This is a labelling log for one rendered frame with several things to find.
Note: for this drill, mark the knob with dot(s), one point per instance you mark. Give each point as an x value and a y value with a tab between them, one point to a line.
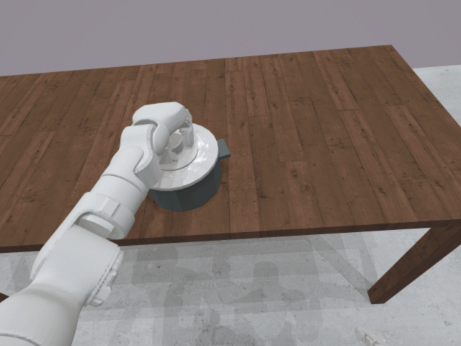
176	143

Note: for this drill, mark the robot left forearm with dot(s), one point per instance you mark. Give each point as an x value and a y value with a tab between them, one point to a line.
108	209

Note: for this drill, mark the robot right hand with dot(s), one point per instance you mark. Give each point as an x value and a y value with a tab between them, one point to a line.
369	338

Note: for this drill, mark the robot left hand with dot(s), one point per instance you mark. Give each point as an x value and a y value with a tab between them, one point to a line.
174	116

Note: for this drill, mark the lid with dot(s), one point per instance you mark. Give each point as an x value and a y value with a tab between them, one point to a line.
194	162

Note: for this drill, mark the pot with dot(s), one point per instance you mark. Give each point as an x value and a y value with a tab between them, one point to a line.
196	195

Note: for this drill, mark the table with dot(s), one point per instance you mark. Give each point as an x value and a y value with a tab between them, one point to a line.
321	142

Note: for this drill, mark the robot left upper arm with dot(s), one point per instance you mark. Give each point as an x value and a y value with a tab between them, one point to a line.
79	271

